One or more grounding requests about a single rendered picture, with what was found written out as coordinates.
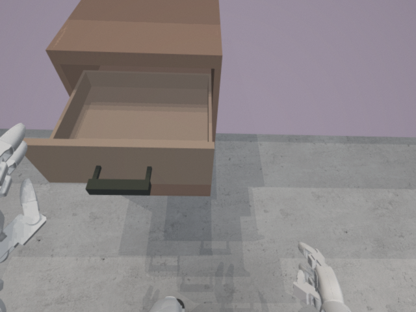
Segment drawer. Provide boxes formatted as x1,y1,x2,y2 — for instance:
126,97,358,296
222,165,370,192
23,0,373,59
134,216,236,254
23,70,215,185

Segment robot left hand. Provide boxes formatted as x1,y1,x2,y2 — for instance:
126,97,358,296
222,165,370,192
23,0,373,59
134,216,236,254
0,123,46,263

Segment robot right hand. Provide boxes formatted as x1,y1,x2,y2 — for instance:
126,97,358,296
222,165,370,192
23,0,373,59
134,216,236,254
293,242,345,310

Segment robot left foot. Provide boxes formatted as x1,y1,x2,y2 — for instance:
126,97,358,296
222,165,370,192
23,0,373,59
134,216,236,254
176,298,184,309

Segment left robot shin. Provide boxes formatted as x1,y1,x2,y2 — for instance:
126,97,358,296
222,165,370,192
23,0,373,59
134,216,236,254
164,296,179,303

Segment cabinet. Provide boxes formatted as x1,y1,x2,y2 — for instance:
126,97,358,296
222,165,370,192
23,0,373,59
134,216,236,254
46,0,222,196

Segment handle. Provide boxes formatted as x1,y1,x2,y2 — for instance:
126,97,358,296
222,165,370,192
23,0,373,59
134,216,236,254
85,166,152,196

